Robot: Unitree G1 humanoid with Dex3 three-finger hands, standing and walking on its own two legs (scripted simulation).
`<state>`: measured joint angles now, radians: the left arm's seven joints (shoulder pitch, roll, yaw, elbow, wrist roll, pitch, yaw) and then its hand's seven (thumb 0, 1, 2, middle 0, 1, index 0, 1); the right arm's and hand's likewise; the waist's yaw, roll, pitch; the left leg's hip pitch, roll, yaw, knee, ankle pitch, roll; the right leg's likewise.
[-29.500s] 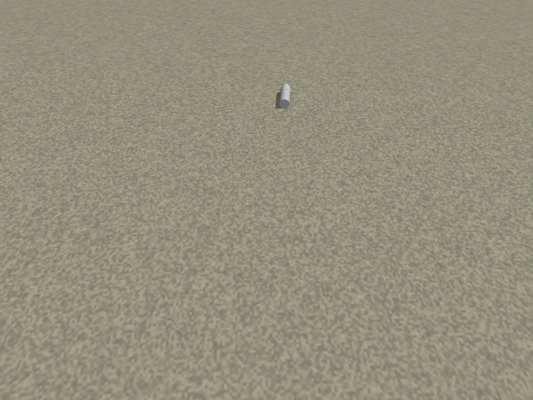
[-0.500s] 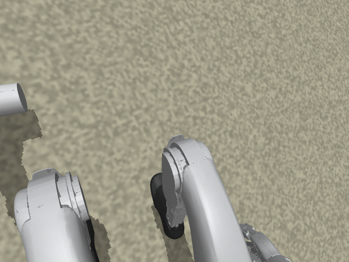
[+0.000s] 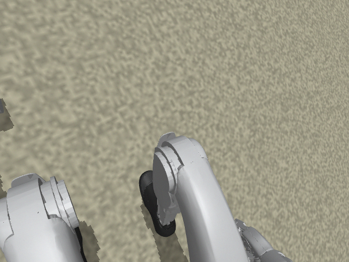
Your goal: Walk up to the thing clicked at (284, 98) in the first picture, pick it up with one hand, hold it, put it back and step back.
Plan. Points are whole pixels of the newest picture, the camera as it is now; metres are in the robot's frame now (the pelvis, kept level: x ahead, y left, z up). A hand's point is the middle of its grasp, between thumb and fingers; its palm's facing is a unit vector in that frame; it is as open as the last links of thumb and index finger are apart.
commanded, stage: rest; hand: left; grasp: from above
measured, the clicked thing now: out of the picture +0.46 +0.35 -0.26
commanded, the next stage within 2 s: open in 0.44 s
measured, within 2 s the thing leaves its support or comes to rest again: rests again in 0.90 s
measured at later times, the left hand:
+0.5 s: hand out of the picture +0.46 +0.32 -0.24, palm faces -0.47 -0.12 -0.87, open 9.7 cm
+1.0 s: hand out of the picture +0.46 +0.33 -0.23, palm faces -0.46 -0.12 -0.88, open 12.0 cm
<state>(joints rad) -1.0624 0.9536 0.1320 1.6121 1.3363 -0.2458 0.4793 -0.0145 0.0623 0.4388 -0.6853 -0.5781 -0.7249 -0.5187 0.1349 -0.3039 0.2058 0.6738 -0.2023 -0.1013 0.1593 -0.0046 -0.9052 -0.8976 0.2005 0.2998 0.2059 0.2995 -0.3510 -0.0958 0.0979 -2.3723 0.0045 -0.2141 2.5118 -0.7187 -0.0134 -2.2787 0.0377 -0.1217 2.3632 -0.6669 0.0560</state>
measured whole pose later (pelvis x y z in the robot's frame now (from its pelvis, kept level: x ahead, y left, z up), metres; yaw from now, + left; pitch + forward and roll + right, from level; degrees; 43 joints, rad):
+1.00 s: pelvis -0.01 +0.00 +0.00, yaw -2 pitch +29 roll -14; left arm -1.11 1.04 0.08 1.69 1.30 -0.23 0.51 0.00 -0.21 0.83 -0.29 -0.91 -0.32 -0.88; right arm 0.12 -0.34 0.29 0.63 -0.22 -0.16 0.19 0.00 -0.90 -0.90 0.20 0.30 0.21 0.30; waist -0.38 -0.12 0.14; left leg -2.36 0.01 -0.25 2.53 -0.71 0.00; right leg -2.25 0.06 -0.15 2.35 -0.64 0.07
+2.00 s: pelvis +0.00 +0.00 +0.03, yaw +2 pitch +34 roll -11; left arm -0.99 0.86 0.05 1.27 1.17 -0.08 0.26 0.00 -0.52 1.01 -0.07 -1.02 -0.08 -1.02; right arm 0.17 -0.29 0.13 0.65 -0.12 -0.05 0.20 0.00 -0.91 -0.90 0.20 0.30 0.21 0.30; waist -0.26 -0.01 -0.04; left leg -2.33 0.00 -0.17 2.41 -0.70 0.00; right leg -2.23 0.02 -0.10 2.28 -0.66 0.05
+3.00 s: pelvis -0.01 +0.00 +0.09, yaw +6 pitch +37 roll -8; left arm -0.72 0.67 0.10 0.89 0.83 -0.02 0.05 0.00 0.27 0.86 -0.20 -0.50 -0.20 -0.51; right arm 0.23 -0.27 0.03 0.62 -0.03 0.07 0.11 0.00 -0.91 -0.90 0.20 0.30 0.21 0.30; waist -0.17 0.05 -0.14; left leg -2.15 0.00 -0.11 2.18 -0.67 0.01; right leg -2.08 0.00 -0.05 2.09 -0.65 0.05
